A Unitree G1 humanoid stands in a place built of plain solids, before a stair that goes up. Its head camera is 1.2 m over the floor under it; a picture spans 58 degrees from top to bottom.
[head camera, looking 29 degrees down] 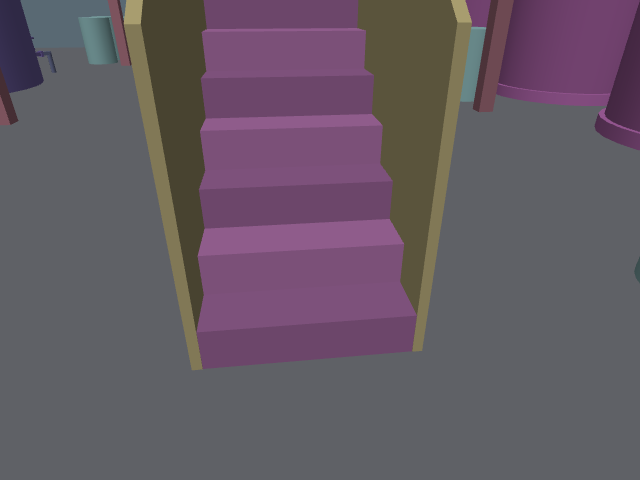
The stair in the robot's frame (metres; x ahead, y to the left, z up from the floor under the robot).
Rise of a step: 0.18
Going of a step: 0.23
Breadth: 0.88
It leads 7 degrees to the left of straight ahead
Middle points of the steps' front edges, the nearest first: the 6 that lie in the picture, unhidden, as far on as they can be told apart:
1.22 0.04 0.18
1.44 0.06 0.36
1.67 0.09 0.53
1.89 0.12 0.71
2.11 0.14 0.89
2.34 0.17 1.07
